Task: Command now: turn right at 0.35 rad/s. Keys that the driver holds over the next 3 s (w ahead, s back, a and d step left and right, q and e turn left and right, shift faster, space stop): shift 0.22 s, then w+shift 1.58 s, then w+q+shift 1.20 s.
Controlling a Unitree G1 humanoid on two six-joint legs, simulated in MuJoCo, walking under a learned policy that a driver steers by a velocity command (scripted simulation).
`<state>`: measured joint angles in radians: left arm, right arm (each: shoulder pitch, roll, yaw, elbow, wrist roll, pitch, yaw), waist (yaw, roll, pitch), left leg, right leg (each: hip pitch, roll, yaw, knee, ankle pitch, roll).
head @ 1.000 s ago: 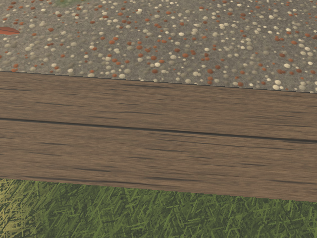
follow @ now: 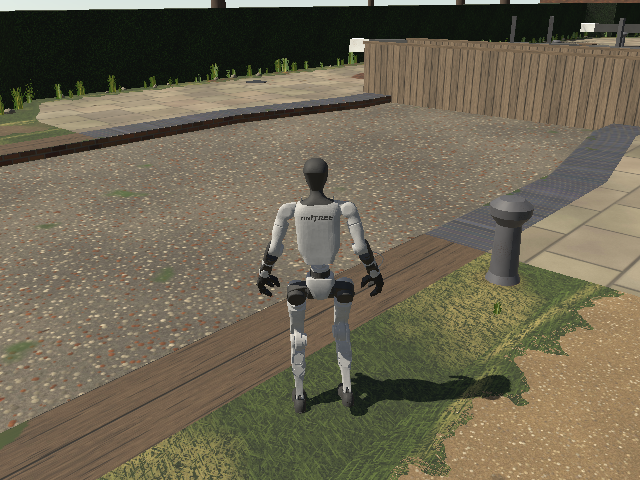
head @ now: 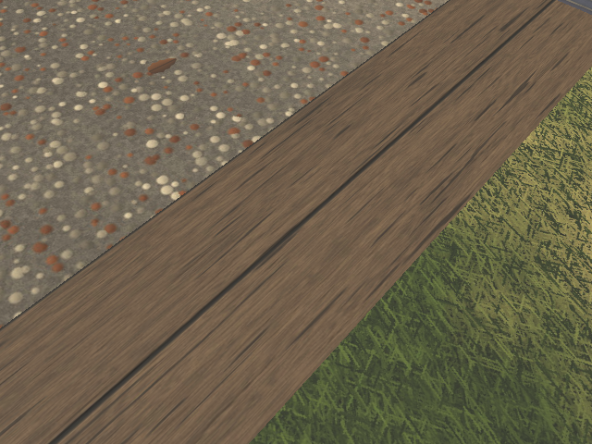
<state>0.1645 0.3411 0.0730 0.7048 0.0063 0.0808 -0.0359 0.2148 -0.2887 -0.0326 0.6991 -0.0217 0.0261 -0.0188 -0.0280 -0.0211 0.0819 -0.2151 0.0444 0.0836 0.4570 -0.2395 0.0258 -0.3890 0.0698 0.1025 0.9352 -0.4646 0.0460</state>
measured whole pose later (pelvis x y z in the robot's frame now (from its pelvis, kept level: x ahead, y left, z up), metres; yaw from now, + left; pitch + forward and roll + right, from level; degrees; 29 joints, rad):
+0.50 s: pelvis +0.04 +0.00 +0.00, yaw -4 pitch +1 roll -1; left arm 0.33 0.29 0.04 0.89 0.01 -0.03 -0.01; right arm 0.22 -0.31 -0.06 0.77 -0.02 0.01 0.04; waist 0.03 0.01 -0.04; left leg -0.35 0.04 0.05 0.61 -0.31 0.02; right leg -0.06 0.05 0.08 0.29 -0.25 -0.05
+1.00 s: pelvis +0.33 -0.01 -0.03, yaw -3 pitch +4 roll -1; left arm -0.07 0.26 -0.01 0.72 0.03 -0.04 -0.06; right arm 0.56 -0.24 -0.02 0.98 -0.02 -0.09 0.00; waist -0.08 0.00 0.04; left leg 0.30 0.00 0.05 0.05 -0.39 0.02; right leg -0.65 0.00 -0.11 0.60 -0.09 -0.13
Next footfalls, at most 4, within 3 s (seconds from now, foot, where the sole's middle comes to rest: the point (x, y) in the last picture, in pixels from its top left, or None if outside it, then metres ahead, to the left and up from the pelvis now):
0.12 right None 0.02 -0.11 -0.78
0.54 left None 0.12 0.10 -0.78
1.02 right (338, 401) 0.54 -0.11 -0.78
1.50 left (280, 232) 1.02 0.01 -0.78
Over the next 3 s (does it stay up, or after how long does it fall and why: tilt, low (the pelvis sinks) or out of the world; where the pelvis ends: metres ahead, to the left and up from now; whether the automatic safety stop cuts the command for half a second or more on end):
stays up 2.14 0.09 -0.16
